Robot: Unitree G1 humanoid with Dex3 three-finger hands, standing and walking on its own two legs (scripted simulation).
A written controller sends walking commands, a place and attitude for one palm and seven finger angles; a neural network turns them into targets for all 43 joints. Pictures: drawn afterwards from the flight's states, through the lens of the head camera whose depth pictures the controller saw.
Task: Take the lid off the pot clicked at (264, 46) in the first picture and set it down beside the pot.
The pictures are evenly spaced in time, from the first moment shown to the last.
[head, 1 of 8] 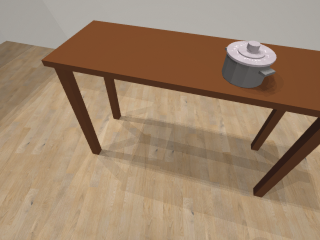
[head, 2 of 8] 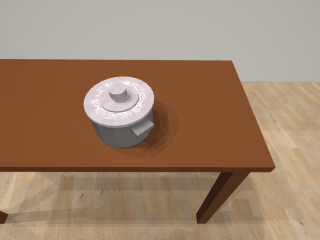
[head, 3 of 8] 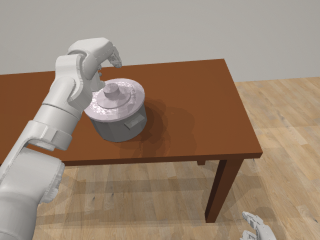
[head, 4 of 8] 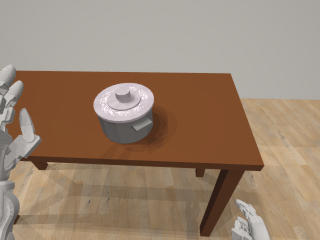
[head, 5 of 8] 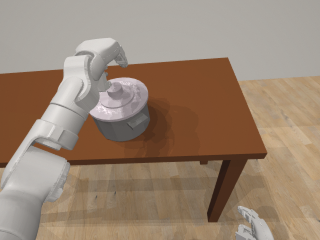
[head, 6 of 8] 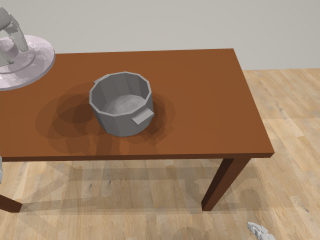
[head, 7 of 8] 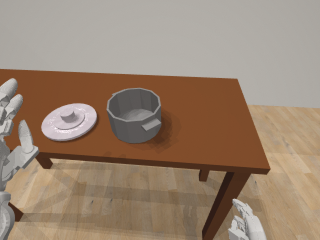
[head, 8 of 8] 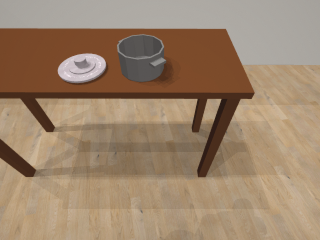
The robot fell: no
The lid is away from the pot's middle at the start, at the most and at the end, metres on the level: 0.00 0.26 0.23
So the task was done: no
